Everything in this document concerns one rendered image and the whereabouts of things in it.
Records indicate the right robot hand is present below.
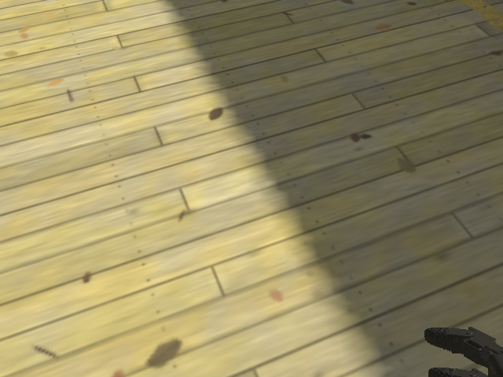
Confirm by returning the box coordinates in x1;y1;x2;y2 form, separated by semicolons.
424;327;503;377

